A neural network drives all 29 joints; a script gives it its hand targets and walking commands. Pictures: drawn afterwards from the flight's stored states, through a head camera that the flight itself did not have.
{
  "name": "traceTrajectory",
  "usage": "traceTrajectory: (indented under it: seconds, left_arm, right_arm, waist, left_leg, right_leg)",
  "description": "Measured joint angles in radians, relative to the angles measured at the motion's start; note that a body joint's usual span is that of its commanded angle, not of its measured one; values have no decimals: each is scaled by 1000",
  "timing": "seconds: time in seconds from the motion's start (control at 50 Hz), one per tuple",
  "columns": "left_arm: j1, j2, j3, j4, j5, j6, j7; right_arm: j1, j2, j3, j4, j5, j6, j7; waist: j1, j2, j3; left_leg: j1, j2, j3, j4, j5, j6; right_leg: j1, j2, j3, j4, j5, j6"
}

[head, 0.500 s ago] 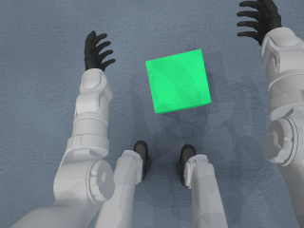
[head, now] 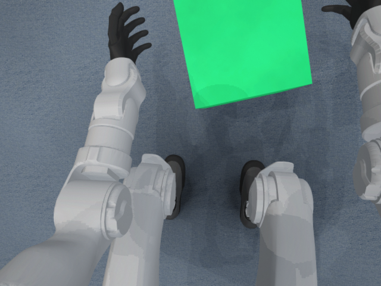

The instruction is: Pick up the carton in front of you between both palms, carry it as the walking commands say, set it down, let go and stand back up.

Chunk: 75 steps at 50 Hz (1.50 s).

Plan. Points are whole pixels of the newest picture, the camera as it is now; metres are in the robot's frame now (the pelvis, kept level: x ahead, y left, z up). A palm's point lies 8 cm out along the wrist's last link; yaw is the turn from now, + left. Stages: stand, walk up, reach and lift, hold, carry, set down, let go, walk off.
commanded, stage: reach and lift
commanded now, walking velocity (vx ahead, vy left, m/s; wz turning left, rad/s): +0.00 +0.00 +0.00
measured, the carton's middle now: (237, 55) +0.52 -0.07 -0.32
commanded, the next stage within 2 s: none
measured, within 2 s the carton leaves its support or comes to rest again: leaves its support in 1.06 s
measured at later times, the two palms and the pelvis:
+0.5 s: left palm (143, 52) +0.52 +0.12 -0.24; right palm (323, 31) +0.54 -0.23 -0.26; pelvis -0.01 -0.01 -0.08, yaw +1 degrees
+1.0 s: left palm (159, 49) +0.52 +0.09 -0.23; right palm (319, 26) +0.55 -0.21 -0.24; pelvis -0.01 +0.00 -0.08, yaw +0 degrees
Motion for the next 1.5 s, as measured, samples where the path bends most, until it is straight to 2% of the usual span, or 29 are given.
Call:
traceTrajectory:
  seconds: [0.14,0.2,0.36,0.52,0.7,0.8,0.84,0.88,0.94,1.06,1.16,1.24,1.3,1.34,1.4,1.5]
  left_arm:
    - [-146,18,2,124,-7,6,1]
    - [-220,40,-7,217,-11,-2,-9]
    - [-313,99,-33,353,-82,-57,-39]
    - [-272,102,-49,372,-94,-98,-41]
    - [-241,72,-27,370,-51,-102,-44]
    - [-283,54,-35,376,-39,-101,-56]
    - [-307,27,17,384,0,-98,-28]
    - [-315,14,70,379,41,-91,-16]
    - [-318,0,144,358,99,-58,-27]
    - [-293,-19,224,297,173,15,-54]
    - [-231,-28,215,202,146,42,-48]
    - [-119,-54,210,64,107,51,-31]
    - [-22,-82,210,-42,90,65,-35]
    - [26,-102,216,-93,96,80,-37]
    - [63,-137,241,-119,142,105,-42]
    - [64,-194,334,-99,292,152,-66]
  right_arm:
    - [-139,-27,50,129,28,0,10]
    - [-168,-38,65,166,32,-12,9]
    - [-186,-30,125,158,48,-46,-16]
    - [-124,18,143,112,71,-55,-48]
    - [-139,38,136,173,66,-56,-42]
    - [-175,51,158,196,74,-54,-20]
    - [-194,65,152,210,57,-46,-25]
    - [-212,71,147,229,36,-37,-29]
    - [-233,77,129,241,-6,-10,-25]
    - [-186,107,62,170,-73,56,-28]
    - [-96,143,53,70,-79,92,-64]
    - [-10,193,57,-44,-83,123,-81]
    - [49,228,31,-130,-106,160,-85]
    - [86,248,3,-176,-120,186,-80]
    - [129,273,-54,-203,-146,221,-66]
    - [147,316,-189,-157,-252,257,-29]
  waist:
    - [0,13,140]
    - [7,30,187]
    - [-10,68,260]
    - [-22,52,216]
    - [-19,42,176]
    - [-28,43,195]
    - [-31,43,202]
    - [-31,45,205]
    - [-31,51,201]
    - [-38,49,154]
    - [-27,52,100]
    - [-22,62,52]
    - [-32,69,11]
    - [-44,70,-23]
    - [-54,61,-83]
    - [-50,25,-179]
  left_leg:
    - [-43,-12,-1,125,7,-10]
    - [-51,-19,0,164,5,-15]
    - [-69,-33,0,243,-17,-29]
    - [-75,-27,-12,277,-47,-33]
    - [-79,-22,-5,252,-34,-23]
    - [-75,-24,-8,246,-23,-20]
    - [-73,-22,-10,247,-22,-19]
    - [-71,-18,-10,251,-24,-18]
    - [-76,-17,-7,261,-28,-17]
    - [-105,-29,-17,281,-38,-29]
    - [-118,-39,-33,286,-49,-42]
    - [-106,-64,-57,277,-60,-60]
    - [-84,-78,-69,255,-63,-72]
    - [-66,-74,-68,234,-58,-64]
    - [-33,-61,-62,194,-51,-41]
    - [32,-56,-52,107,-39,-25]
  right_leg:
    - [-44,-5,1,130,4,-6]
    - [-53,-10,2,173,-1,-10]
    - [-73,-22,4,264,-32,-20]
    - [-80,-16,-9,290,-54,-23]
    - [-82,-10,-2,261,-38,-14]
    - [-74,-12,-5,251,-29,-13]
    - [-71,-10,-7,249,-26,-11]
    - [-71,-6,-7,252,-25,-10]
    - [-80,-3,-4,263,-26,-12]
    - [-109,-14,-14,290,-42,-27]
    - [-124,-10,-23,292,-47,-33]
    - [-114,11,-21,271,-42,-20]
    - [-92,27,-14,238,-31,-2]
    - [-70,34,-10,210,-24,11]
    - [-33,45,-3,160,-12,25]
    - [31,62,15,64,8,40]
